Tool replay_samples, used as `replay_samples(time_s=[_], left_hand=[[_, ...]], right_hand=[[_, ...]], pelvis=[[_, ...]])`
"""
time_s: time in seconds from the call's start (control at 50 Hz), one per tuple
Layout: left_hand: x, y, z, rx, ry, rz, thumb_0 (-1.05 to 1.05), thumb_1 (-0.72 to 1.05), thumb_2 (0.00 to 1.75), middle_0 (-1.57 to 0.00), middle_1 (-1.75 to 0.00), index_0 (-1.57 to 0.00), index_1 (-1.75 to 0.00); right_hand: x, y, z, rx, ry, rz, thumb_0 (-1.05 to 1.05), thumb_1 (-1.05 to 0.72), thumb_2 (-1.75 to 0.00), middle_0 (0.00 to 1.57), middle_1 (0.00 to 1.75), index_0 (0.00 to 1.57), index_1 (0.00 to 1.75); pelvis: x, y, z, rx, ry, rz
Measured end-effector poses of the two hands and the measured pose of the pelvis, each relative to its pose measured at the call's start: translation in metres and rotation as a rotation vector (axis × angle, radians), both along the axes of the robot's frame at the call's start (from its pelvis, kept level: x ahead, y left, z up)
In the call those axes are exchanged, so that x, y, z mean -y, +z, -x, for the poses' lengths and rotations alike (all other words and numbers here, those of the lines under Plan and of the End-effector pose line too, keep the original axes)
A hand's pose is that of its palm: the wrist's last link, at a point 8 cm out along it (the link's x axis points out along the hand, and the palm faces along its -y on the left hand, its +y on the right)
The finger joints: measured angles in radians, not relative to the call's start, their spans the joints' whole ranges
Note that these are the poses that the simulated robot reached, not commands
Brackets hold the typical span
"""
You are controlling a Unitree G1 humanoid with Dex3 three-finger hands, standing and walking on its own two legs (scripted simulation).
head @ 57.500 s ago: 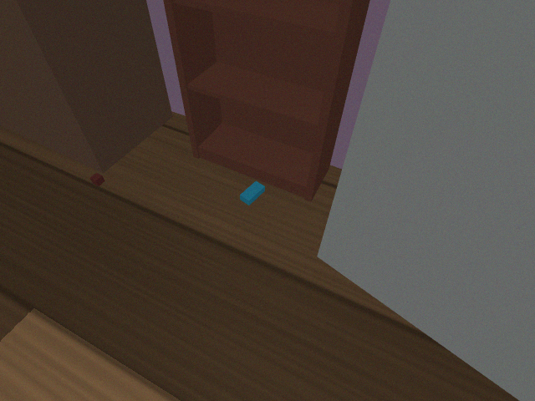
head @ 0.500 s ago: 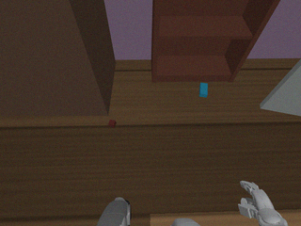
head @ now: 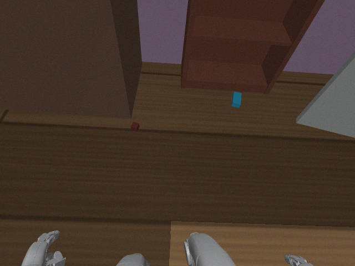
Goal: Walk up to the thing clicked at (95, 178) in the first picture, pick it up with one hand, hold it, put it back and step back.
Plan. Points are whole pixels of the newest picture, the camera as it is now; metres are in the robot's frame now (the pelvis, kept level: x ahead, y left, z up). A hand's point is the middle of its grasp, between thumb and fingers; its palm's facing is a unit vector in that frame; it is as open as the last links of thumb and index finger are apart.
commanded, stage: step back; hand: left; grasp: from above
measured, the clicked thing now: (135, 126) +0.96 +0.19 -0.74
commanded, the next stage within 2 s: stand in 1.36 s
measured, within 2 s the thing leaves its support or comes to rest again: neither
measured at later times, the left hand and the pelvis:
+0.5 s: hand out of the picture -0.06 +0.26 -0.13, palm faces -0.01 -0.90 -0.44, open 7.4 cm; pelvis -0.13 -0.02 +0.00, yaw -1 degrees
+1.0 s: hand out of the picture -0.04 +0.23 -0.14, palm faces +0.02 -0.92 -0.38, open 7.4 cm; pelvis -0.10 -0.03 +0.00, yaw +0 degrees
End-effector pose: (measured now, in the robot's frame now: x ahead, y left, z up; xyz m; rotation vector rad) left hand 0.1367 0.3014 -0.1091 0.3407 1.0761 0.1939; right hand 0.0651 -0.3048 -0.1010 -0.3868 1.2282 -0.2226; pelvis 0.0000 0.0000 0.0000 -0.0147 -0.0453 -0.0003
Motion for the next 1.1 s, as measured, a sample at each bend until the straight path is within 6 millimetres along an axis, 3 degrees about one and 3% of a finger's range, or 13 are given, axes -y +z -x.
replay_samples(time_s=[0.1, 0.2, 0.3, 0.38, 0.52, 0.66, 0.74, 0.86, 0.98, 1.1], left_hand=[[0.002, -0.003, 0.057, -0.066, -0.003, 0.001, 0.0, 0.91, 0.9, -0.2, -0.3, -0.2, -0.3], [0.008, -0.011, 0.117, -0.14, -0.026, -0.042, 0.0, 0.91, 0.9, -0.2, -0.3, -0.2, -0.3], [0.019, 0.003, 0.177, -0.176, 0.003, -0.053, 0.0, 0.91, 0.9, -0.2, -0.3, -0.2, -0.3], [0.015, 0.017, 0.202, -0.182, 0.033, -0.075, 0.01, 0.9, 0.9, -0.21, -0.3, -0.21, -0.3], [-0.007, 0.017, 0.204, -0.093, 0.048, -0.08, 0.01, 0.9, 0.9, -0.21, -0.3, -0.21, -0.3], [-0.008, 0.01, 0.2, -0.101, 0.042, -0.035, 0.0, 0.91, 0.9, -0.2, -0.3, -0.2, -0.3], [0.003, 0.01, 0.187, -0.079, 0.016, -0.021, 0.01, 0.91, 0.9, -0.2, -0.3, -0.2, -0.3], [0.025, 0.006, 0.175, -0.031, 0.021, -0.03, 0.0, 0.91, 0.9, -0.2, -0.3, -0.2, -0.3], [0.032, 0.012, 0.182, -0.055, 0.057, -0.016, 0.0, 0.9, 0.9, -0.21, -0.3, -0.21, -0.3], [0.013, 0.003, 0.177, -0.1, 0.079, -0.023, 0.0, 0.9, 0.9, -0.21, -0.3, -0.21, -0.3]], right_hand=[[0.01, 0.012, 0.004, 0.084, 0.014, 0.018, 0.0, -0.9, -0.9, 0.21, 0.3, 0.2, 0.3], [0.027, 0.002, 0.018, 0.174, 0.014, 0.003, 0.0, -0.9, -0.9, 0.21, 0.3, 0.2, 0.3], [0.035, -0.01, 0.061, 0.145, -0.033, -0.033, 0.0, -0.9, -0.9, 0.2, 0.3, 0.2, 0.3], [0.035, -0.013, 0.1, 0.088, -0.056, -0.059, 0.0, -0.9, -0.9, 0.2, 0.3, 0.2, 0.3], [0.023, -0.024, 0.153, -0.052, -0.022, -0.055, 0.0, -0.9, -0.9, 0.2, 0.3, 0.2, 0.3], [0.008, -0.008, 0.165, -0.003, -0.043, -0.065, 0.01, -0.9, -0.9, 0.21, 0.3, 0.2, 0.3], [0.021, -0.004, 0.162, 0.024, -0.05, -0.053, 0.0, -0.9, -0.9, 0.21, 0.3, 0.2, 0.3], [0.048, -0.016, 0.143, 0.017, -0.057, -0.03, 0.0, -0.9, -0.9, 0.21, 0.3, 0.2, 0.3], [0.048, -0.01, 0.11, 0.026, -0.004, -0.033, 0.0, -0.9, -0.9, 0.2, 0.3, 0.2, 0.3], [0.032, -0.015, 0.089, 0.011, 0.02, -0.03, 0.0, -0.9, -0.9, 0.2, 0.3, 0.2, 0.3]], pelvis=[[0.005, 0.003, 0.034, -0.026, -0.04, 0.001], [0.017, -0.009, 0.072, -0.021, -0.094, -0.024], [0.024, -0.005, 0.099, 0.003, -0.094, -0.009], [0.024, 0.003, 0.111, -0.005, -0.081, -0.042], [0.014, -0.002, 0.128, -0.024, -0.004, -0.023], [0.012, 0.005, 0.13, -0.002, -0.013, -0.034], [0.02, 0.005, 0.126, 0.001, -0.022, -0.03], [0.037, -0.005, 0.117, 0.013, -0.007, 0.007], [0.036, 0.004, 0.104, 0.003, 0.001, -0.012], [0.023, -0.002, 0.092, -0.007, 0.019, -0.008]])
